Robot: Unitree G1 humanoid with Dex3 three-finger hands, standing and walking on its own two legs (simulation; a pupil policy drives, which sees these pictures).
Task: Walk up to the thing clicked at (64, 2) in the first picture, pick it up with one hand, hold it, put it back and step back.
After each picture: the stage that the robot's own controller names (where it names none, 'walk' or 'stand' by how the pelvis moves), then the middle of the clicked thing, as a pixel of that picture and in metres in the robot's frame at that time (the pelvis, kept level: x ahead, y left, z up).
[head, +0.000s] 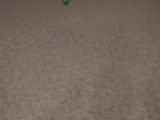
stand; out of the picture +2.28 +0.27 -0.66
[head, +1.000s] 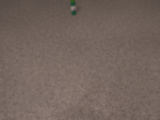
walk; (73, 6) +2.15 +0.31 -0.65
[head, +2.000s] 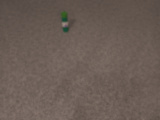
walk; (65, 22) +1.53 +0.31 -0.65
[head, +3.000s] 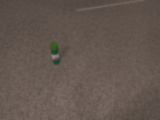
walk; (55, 54) +1.04 +0.30 -0.63
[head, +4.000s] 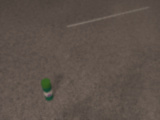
walk; (47, 90) +0.66 +0.25 -0.64
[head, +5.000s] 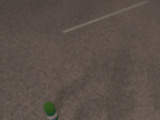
stand; (51, 112) +0.44 +0.23 -0.63
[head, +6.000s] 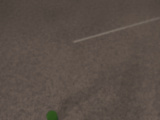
stand; out of the picture +0.43 +0.21 -0.64
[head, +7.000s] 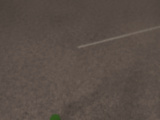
stand; out of the picture +0.43 +0.20 -0.66
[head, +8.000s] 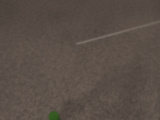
stand; out of the picture +0.44 +0.21 -0.66
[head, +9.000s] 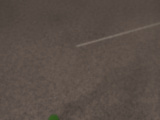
stand; out of the picture +0.42 +0.22 -0.66
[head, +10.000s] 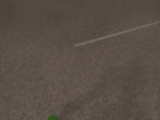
go down; out of the picture +0.41 +0.22 -0.66
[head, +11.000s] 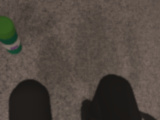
go down; (9, 38) +0.50 +0.25 -0.27
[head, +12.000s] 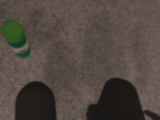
approach; (18, 42) +0.50 +0.25 -0.26
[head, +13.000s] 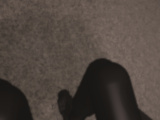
close in; out of the picture +0.48 +0.30 -0.17
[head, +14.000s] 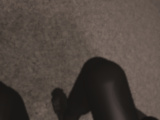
close; out of the picture +0.47 +0.31 -0.16
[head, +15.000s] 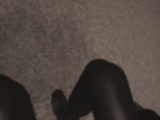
lift; out of the picture +0.41 +0.30 -0.16
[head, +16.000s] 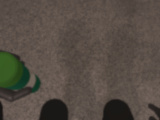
lift; (19, 78) +0.33 +0.21 +0.00
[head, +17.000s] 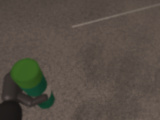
hold; (37, 88) +0.31 +0.16 +0.02
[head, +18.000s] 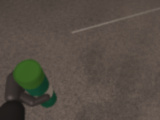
hold; (39, 88) +0.32 +0.16 +0.02
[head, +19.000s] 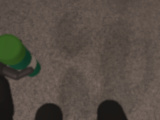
crouch; (22, 60) +0.41 +0.19 -0.04
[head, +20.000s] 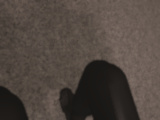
lower; out of the picture +0.48 +0.28 -0.16
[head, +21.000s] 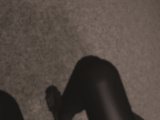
lower; out of the picture +0.47 +0.31 -0.17
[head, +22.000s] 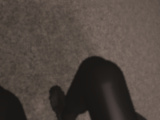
lower; out of the picture +0.46 +0.31 -0.17
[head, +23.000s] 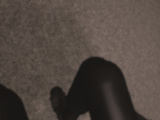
lower; out of the picture +0.46 +0.30 -0.17
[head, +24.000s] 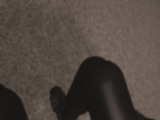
lower; out of the picture +0.45 +0.30 -0.17
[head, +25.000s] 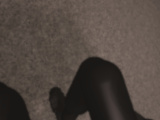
open; out of the picture +0.46 +0.29 -0.17
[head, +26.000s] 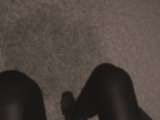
stand; out of the picture +0.47 +0.27 -0.19
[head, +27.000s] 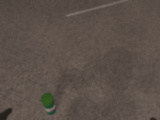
stand; (49, 104) +0.43 +0.19 -0.54
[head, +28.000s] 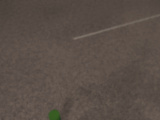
stand; out of the picture +0.43 +0.18 -0.60
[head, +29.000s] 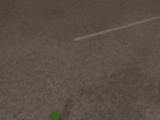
stand; out of the picture +0.42 +0.18 -0.60
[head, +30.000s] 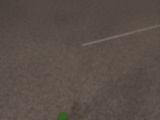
stand; out of the picture +0.45 +0.17 -0.66
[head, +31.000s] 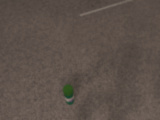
walk; (69, 95) +0.50 +0.12 -0.64
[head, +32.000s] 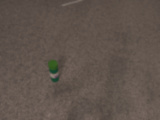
walk; (54, 71) +0.71 +0.20 -0.63
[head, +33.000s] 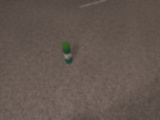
stand; (67, 53) +1.04 +0.24 -0.63
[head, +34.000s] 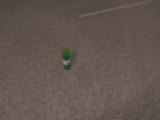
stand; (66, 59) +1.07 +0.18 -0.66
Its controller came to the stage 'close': yes
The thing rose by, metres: 0.68
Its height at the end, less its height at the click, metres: +0.00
